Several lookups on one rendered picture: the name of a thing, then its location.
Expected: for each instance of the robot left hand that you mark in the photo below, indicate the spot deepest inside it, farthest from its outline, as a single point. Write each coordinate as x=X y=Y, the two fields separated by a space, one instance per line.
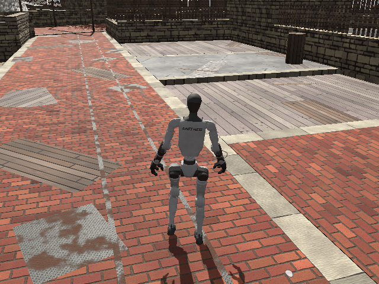
x=154 y=166

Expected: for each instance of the left robot forearm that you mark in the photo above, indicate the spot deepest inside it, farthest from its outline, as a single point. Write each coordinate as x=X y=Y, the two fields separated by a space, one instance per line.
x=159 y=155

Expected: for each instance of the robot right shin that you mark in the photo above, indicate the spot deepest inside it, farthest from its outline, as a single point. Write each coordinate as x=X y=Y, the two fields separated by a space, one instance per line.
x=199 y=213

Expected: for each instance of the robot right upper arm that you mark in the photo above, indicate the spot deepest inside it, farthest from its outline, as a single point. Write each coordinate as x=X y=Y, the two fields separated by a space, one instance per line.
x=213 y=135

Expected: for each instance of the robot torso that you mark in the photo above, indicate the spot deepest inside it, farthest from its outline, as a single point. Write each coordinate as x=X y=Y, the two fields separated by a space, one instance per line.
x=190 y=142

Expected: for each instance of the robot left upper arm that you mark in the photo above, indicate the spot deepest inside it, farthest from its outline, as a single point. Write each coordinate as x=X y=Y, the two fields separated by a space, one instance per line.
x=170 y=132

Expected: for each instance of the right robot forearm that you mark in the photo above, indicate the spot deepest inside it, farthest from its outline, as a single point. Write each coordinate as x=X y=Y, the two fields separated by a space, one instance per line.
x=219 y=156

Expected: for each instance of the robot right hand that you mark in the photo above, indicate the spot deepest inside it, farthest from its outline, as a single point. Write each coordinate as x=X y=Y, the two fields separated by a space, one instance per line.
x=223 y=166

